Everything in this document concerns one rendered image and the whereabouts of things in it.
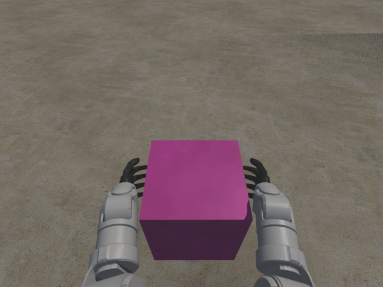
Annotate robot left upper arm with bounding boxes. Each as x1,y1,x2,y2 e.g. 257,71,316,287
86,273,144,287

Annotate robot right upper arm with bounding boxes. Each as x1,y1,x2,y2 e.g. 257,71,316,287
254,274,310,287

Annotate robot right hand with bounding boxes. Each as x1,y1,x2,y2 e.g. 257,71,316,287
243,158,270,199

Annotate right robot forearm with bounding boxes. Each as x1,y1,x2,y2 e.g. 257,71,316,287
253,182,315,287

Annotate robot left hand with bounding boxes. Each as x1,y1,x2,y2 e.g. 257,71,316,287
120,158,147,197

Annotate carton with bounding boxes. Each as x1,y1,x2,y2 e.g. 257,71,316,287
139,141,253,260

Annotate left robot forearm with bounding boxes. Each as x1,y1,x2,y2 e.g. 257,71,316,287
82,182,139,287

